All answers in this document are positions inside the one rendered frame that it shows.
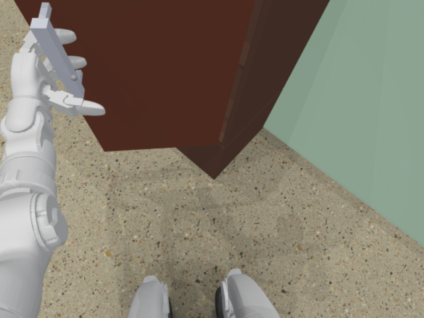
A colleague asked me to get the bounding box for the left robot upper arm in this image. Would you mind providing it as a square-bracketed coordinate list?
[0, 192, 68, 318]

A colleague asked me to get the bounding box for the robot left thigh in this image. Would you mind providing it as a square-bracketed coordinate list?
[127, 281, 170, 318]

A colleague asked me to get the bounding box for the left robot hand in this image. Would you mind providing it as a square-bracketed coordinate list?
[11, 28, 105, 117]

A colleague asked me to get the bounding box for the right robot shin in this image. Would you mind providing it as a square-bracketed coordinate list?
[222, 268, 242, 318]

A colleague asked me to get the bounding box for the cupboard door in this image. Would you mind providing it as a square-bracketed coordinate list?
[14, 0, 255, 152]

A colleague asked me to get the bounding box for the left robot forearm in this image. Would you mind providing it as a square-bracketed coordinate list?
[0, 97, 57, 201]

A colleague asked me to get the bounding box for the handle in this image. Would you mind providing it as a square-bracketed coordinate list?
[30, 3, 85, 98]

